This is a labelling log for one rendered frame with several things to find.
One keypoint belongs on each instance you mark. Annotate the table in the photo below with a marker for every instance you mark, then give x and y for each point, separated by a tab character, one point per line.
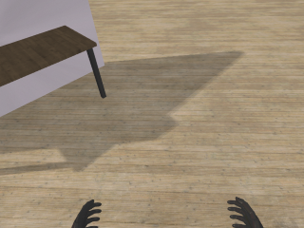
26	56

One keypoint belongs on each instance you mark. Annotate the left robot hand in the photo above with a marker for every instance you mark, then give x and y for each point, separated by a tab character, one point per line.
82	219

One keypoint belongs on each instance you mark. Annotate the right robot hand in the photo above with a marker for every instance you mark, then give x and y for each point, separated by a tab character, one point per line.
249	217

